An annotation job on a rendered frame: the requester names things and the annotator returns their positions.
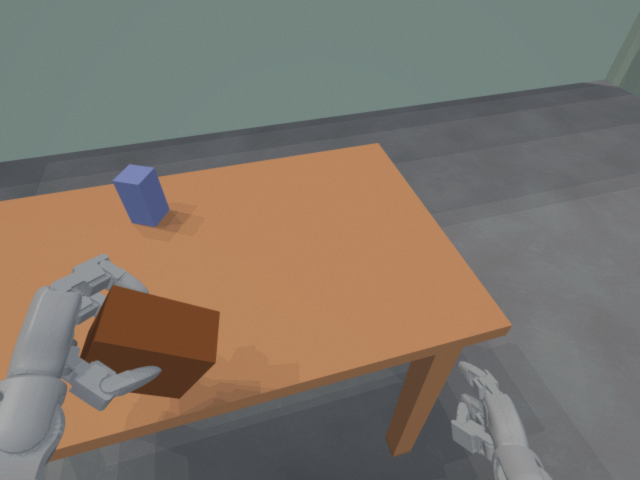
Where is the robot right hand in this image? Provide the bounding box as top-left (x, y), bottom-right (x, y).
top-left (451, 361), bottom-right (529, 461)

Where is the sponge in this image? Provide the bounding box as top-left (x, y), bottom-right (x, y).
top-left (80, 285), bottom-right (220, 399)

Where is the table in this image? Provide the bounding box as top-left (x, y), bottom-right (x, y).
top-left (0, 143), bottom-right (512, 462)

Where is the right robot forearm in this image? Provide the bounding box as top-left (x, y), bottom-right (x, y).
top-left (492, 445), bottom-right (553, 480)

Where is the left robot forearm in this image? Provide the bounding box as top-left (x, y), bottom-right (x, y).
top-left (0, 374), bottom-right (67, 480)

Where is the robot left hand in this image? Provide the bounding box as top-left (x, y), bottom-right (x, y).
top-left (6, 254), bottom-right (162, 411)

